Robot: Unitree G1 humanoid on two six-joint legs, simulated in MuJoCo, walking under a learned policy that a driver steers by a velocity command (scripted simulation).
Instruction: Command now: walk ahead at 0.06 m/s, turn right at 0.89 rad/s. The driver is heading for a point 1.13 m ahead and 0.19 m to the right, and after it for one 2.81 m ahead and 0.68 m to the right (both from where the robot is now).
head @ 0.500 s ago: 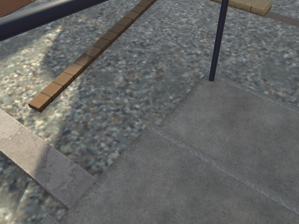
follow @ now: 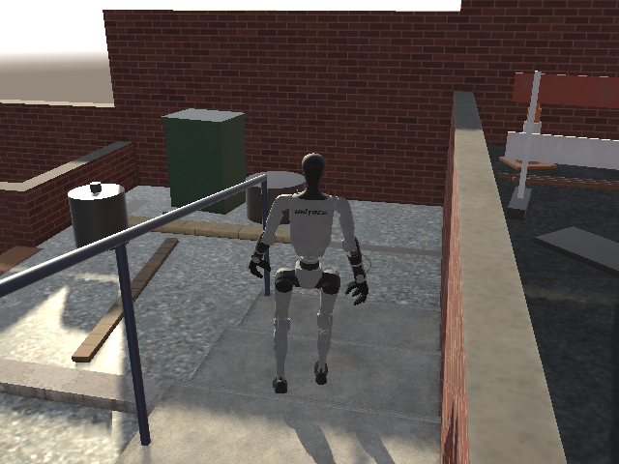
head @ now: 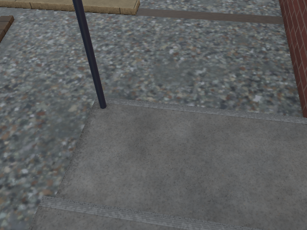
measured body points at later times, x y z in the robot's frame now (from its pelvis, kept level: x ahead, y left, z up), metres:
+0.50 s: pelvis +0.13 +0.04 +0.01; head +0.15 +0.04 +0.46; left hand +0.42 +0.20 -0.07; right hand +0.10 -0.29 -0.06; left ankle +0.20 +0.14 -0.73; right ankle +0.08 -0.07 -0.66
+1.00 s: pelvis +0.15 +0.03 +0.01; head +0.18 +0.01 +0.46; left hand +0.41 +0.23 -0.06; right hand +0.15 -0.27 -0.10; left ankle +0.22 +0.13 -0.69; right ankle +0.08 -0.07 -0.73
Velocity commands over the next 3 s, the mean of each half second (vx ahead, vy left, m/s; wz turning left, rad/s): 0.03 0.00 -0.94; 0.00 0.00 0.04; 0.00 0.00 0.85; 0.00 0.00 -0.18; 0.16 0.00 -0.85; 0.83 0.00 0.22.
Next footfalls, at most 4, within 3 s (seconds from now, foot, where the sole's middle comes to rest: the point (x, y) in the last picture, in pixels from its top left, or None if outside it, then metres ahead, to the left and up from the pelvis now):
0.36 left None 0.24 0.12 -0.77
0.70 right None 0.11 -0.10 -0.77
1.10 left None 0.29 0.12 -0.77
1.66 right None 0.33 -0.09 -0.77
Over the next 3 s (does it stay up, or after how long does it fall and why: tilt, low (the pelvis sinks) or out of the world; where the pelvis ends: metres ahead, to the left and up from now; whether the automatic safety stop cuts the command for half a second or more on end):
stays up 0.48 -0.19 0.00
